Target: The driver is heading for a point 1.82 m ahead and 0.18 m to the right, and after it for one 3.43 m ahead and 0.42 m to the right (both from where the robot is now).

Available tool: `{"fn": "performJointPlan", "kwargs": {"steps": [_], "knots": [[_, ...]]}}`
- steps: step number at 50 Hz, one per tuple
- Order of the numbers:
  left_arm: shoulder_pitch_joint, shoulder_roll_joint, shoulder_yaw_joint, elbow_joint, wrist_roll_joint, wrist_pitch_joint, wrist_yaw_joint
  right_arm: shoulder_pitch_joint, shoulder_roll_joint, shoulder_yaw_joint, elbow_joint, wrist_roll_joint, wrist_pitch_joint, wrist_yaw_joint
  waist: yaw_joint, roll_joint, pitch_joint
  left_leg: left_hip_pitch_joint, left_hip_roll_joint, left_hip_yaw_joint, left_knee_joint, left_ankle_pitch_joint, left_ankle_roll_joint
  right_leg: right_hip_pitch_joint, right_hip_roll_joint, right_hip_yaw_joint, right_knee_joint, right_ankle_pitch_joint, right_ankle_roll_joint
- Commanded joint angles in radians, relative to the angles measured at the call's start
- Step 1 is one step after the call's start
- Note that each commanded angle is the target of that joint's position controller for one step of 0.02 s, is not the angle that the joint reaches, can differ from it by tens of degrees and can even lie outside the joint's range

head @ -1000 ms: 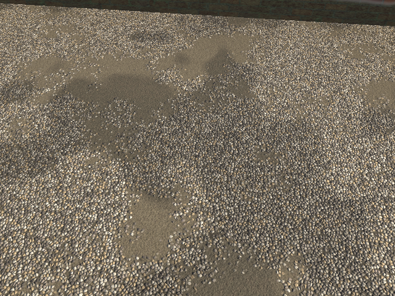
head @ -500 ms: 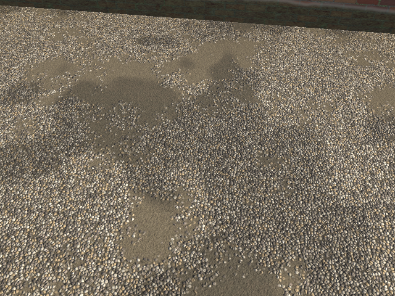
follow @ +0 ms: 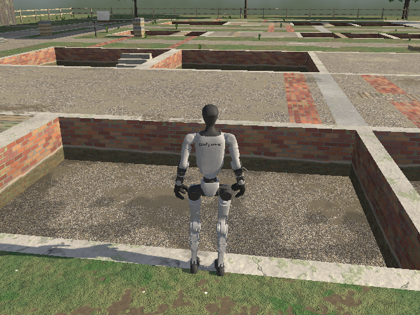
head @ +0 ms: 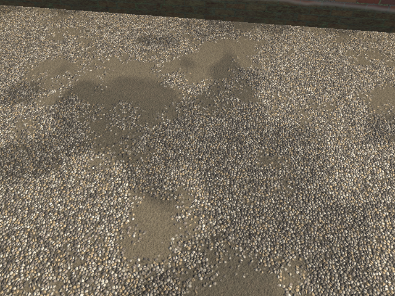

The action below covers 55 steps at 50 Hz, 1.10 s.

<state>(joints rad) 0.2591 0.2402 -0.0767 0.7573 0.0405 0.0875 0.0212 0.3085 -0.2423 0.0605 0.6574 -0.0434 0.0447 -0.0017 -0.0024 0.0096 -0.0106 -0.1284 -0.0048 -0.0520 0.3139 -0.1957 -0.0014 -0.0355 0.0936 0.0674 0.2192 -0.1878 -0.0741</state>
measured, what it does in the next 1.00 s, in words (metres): stands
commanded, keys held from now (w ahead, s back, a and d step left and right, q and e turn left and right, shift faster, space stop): no key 0.78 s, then w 0.22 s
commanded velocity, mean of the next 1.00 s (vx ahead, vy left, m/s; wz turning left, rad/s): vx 0.04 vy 0.00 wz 0.00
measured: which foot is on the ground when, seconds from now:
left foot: down 0.00-1.00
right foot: down 0.00-1.00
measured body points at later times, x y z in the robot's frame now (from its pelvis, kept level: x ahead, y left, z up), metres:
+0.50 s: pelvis +0.00 +0.00 +0.00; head +0.01 +0.00 +0.45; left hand +0.10 +0.24 -0.13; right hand +0.10 -0.24 -0.12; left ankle -0.02 +0.12 -0.75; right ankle -0.05 -0.08 -0.75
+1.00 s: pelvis +0.00 +0.00 -0.01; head -0.01 +0.00 +0.44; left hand +0.15 +0.22 -0.12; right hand +0.13 -0.22 -0.12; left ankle -0.02 +0.12 -0.75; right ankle -0.05 -0.08 -0.75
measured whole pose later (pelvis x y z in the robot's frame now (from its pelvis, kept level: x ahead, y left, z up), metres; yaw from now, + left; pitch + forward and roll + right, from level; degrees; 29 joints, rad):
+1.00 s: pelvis +0.00 +0.00 -0.01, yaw -1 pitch +0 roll +0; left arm 0.19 0.19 -0.07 0.70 0.01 0.08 0.02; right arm 0.21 -0.19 0.05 0.70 -0.02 0.07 -0.02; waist -0.01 0.01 -0.02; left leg -0.18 -0.01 -0.04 0.44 -0.26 0.00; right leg -0.11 0.10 0.08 0.40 -0.28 -0.07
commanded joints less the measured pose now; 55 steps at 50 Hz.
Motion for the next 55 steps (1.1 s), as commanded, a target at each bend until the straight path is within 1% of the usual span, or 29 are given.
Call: {"fn": "performJointPlan", "kwargs": {"steps": [1, 39, 40, 41, 42, 43, 45, 48, 51, 55], "knots": [[0.005, 0.103, 0.025, -0.053, 0.0, -0.01, 0.004, 0.014, -0.097, -0.027, -0.066, 0.0, -0.013, -0.003, 0.001, -0.002, -0.006, -0.037, 0.07, -0.079, -0.029, 0.178, 0.054, 0.035, -0.14, 0.117, 0.007, 0.334, -0.029], [0.019, 0.106, 0.028, -0.033, -0.003, -0.012, 0.01, 0.037, -0.098, -0.032, -0.063, 0.004, -0.015, -0.004, 0.001, -0.004, 0.001, -0.021, 0.066, -0.08, -0.038, 0.199, 0.051, 0.039, -0.14, 0.119, 0.007, 0.35, -0.027], [0.027, 0.099, 0.024, -0.032, 0.001, -0.012, 0.011, 0.043, -0.093, -0.03, -0.06, 0.001, -0.014, -0.005, 0.001, -0.003, -0.015, -0.013, 0.065, -0.079, -0.045, 0.159, 0.052, 0.045, -0.137, 0.117, 0.0, 0.299, -0.029], [-0.095, 0.038, 0.018, -0.078, -0.039, -0.025, -0.001, -0.061, -0.037, -0.033, -0.037, 0.032, -0.002, -0.008, -0.019, 0.006, -0.033, 0.008, 0.089, -0.056, -0.04, 0.192, 0.031, -0.001, -0.176, 0.103, 0.053, 0.38, 0.014], [-0.096, 0.043, 0.02, -0.089, -0.043, -0.03, -0.002, -0.069, -0.037, -0.032, -0.044, 0.028, 0.005, -0.011, -0.016, -0.008, -0.069, 0.015, 0.078, -0.048, -0.011, 0.199, 0.025, 0.006, -0.159, 0.101, 0.065, 0.365, 0.025], [-0.09, 0.048, 0.024, -0.093, -0.043, -0.032, -0.003, -0.079, -0.039, -0.034, -0.037, 0.028, 0.009, -0.013, -0.014, -0.014, -0.073, 0.012, 0.067, -0.036, 0.011, 0.186, 0.026, -0.004, -0.148, 0.098, 0.08, 0.349, 0.024], [-0.087, 0.05, 0.027, -0.102, -0.039, -0.031, -0.002, -0.091, -0.033, -0.034, -0.03, 0.023, 0.015, -0.017, -0.016, -0.024, -0.065, -0.016, 0.049, -0.016, 0.055, 0.145, 0.033, -0.022, -0.131, 0.09, 0.115, 0.31, 0.011], [-0.098, 0.045, 0.031, -0.124, -0.031, -0.021, -0.001, -0.12, -0.023, -0.032, -0.03, 0.019, 0.018, -0.02, -0.012, -0.022, -0.037, -0.073, 0.033, 0.002, 0.118, 0.112, 0.044, -0.051, -0.121, 0.089, 0.17, 0.262, -0.008], [-0.119, 0.043, 0.036, -0.148, -0.027, -0.016, -0.001, -0.152, -0.016, -0.032, -0.041, 0.015, 0.017, -0.02, -0.01, -0.022, -0.019, -0.105, 0.028, 0.006, 0.167, 0.127, 0.048, -0.08, -0.123, 0.098, 0.209, 0.258, -0.016], [-0.158, 0.032, 0.04, -0.184, -0.025, -0.015, -0.002, -0.193, -0.007, -0.032, -0.061, 0.014, 0.015, -0.019, -0.011, -0.017, -0.024, -0.108, 0.027, 0.007, 0.208, 0.175, 0.049, -0.111, -0.118, 0.099, 0.254, 0.257, -0.013]]}}
Velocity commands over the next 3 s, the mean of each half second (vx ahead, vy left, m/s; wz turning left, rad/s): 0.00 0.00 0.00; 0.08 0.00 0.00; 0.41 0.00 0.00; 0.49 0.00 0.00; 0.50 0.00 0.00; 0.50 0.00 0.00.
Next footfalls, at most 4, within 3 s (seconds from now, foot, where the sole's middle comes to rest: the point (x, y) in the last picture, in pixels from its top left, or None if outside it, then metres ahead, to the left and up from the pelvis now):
none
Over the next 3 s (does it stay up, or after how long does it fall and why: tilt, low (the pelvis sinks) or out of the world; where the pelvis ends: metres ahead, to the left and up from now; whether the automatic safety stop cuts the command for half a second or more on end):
stays up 0.00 0.04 -0.03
